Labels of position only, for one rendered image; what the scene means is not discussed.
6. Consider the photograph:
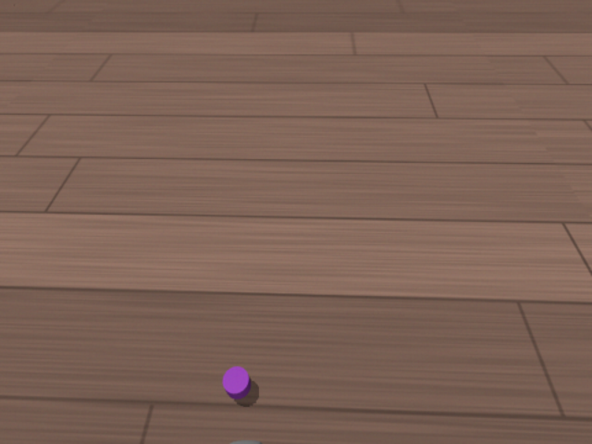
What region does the tin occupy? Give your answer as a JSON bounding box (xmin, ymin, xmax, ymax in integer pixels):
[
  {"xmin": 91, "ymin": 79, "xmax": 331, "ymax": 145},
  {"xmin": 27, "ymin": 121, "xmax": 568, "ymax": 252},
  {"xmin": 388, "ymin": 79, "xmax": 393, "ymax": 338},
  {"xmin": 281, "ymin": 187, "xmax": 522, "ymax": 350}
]
[{"xmin": 223, "ymin": 366, "xmax": 251, "ymax": 400}]

